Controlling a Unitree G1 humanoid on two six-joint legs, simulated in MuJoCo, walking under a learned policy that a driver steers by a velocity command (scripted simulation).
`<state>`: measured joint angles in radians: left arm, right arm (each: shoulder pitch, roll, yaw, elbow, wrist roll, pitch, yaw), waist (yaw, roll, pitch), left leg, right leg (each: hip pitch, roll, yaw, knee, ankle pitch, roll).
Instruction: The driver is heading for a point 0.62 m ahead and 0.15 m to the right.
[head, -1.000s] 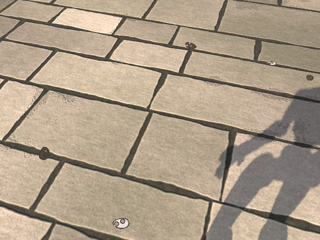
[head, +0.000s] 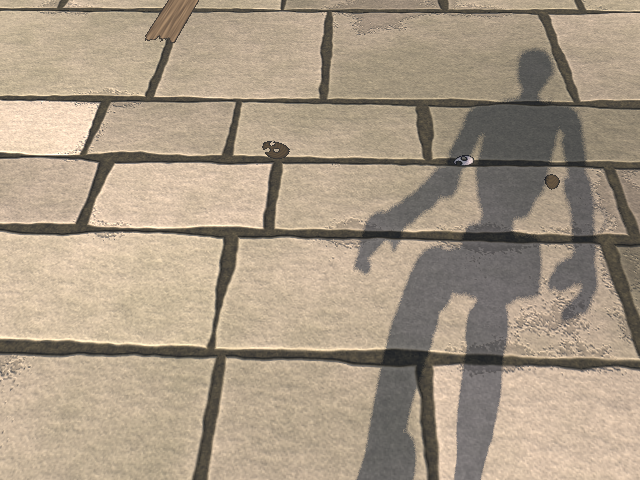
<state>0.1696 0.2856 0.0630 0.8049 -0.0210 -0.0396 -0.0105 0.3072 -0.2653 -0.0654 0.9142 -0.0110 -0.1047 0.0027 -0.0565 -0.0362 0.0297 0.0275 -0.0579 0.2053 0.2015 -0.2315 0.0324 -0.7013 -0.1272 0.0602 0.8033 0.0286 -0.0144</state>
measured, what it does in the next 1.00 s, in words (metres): walks ahead, turning right: right foot, then left foot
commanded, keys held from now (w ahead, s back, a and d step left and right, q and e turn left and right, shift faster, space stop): w+e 0.62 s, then w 0.04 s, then no key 0.34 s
